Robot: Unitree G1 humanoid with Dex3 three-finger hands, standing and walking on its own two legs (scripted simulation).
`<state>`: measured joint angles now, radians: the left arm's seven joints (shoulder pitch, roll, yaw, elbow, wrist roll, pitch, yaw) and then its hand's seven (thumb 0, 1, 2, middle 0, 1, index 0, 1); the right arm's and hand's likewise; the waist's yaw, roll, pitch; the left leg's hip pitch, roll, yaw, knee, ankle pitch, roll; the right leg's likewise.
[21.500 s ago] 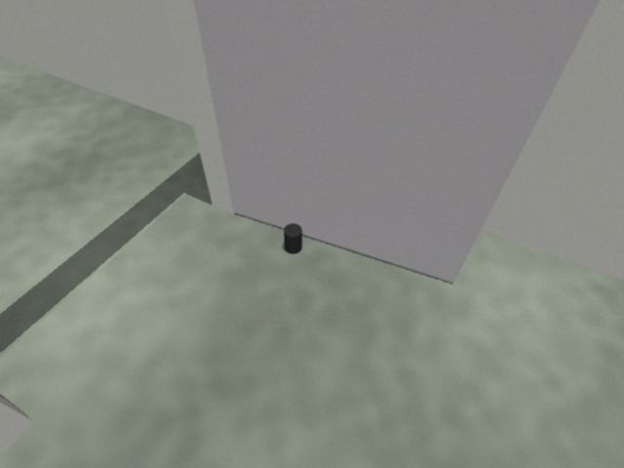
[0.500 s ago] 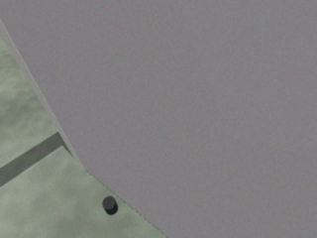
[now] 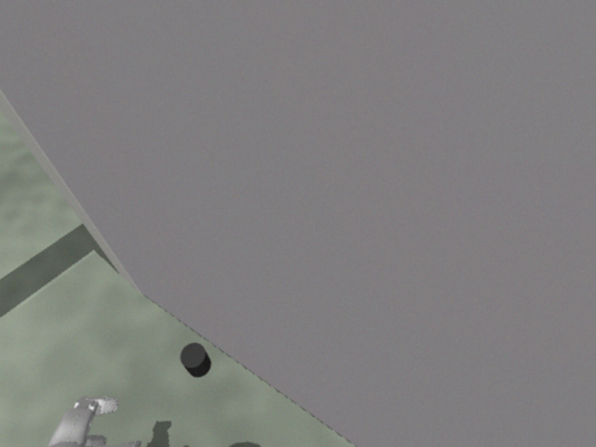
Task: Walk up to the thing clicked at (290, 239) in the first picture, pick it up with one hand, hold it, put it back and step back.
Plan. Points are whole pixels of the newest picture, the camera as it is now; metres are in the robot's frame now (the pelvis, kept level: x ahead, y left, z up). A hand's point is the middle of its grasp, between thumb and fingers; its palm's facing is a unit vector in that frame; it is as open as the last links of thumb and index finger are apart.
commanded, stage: rise first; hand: left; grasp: from above
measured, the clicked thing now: (196, 360) +0.43 +0.28 -0.70
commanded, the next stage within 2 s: none
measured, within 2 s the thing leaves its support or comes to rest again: neither
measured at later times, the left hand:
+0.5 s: hand out of the picture +0.13 +0.26 -0.20, palm faces -0.15 -0.88 -0.45, open 14.1 cm
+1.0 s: hand (143, 414) +0.24 +0.30 -0.38, palm faces -0.44 -0.50 -0.74, open 14.0 cm
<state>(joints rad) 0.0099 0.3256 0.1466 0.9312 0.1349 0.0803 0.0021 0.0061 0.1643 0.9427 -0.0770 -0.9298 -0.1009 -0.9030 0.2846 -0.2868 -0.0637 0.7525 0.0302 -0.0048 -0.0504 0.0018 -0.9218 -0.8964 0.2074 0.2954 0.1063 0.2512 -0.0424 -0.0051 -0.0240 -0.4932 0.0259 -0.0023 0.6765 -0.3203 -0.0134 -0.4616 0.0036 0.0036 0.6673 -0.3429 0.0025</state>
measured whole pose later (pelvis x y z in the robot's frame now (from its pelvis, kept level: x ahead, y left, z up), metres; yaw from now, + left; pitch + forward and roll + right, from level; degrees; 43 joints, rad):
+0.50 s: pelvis -0.02 +0.01 -0.06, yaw -1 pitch +16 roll -2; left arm 0.27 0.32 0.13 0.44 0.19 0.26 0.03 0.00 -0.54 0.98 -0.08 -1.09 -0.08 -1.08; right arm 0.33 -0.27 -0.10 0.60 0.02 -0.12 -0.09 0.00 -0.93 -0.90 0.21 0.30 0.07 0.27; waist -0.07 0.00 -0.11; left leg -0.91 0.04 -0.02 1.13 -0.51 0.00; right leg -0.86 0.02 -0.01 1.09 -0.51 0.01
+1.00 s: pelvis -0.06 +0.00 -0.24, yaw -2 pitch +33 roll -2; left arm -0.29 0.52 0.16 0.85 0.67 -0.10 0.07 0.00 -0.52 0.99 -0.07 -1.10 -0.07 -1.09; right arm 0.12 -0.34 -0.14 0.68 0.02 -0.22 -0.01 0.00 -0.88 -0.89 0.21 0.30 0.06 0.25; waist -0.04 0.01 -0.18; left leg -1.73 0.03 -0.04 1.82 -0.67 -0.02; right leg -1.69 0.02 -0.01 1.82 -0.70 0.00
